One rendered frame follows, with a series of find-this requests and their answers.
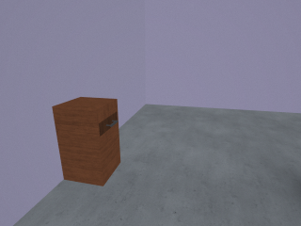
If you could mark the cabinet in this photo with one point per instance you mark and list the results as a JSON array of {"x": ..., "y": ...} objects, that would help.
[{"x": 86, "y": 157}]

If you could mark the drawer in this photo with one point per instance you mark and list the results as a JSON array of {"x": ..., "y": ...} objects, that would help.
[{"x": 102, "y": 125}]

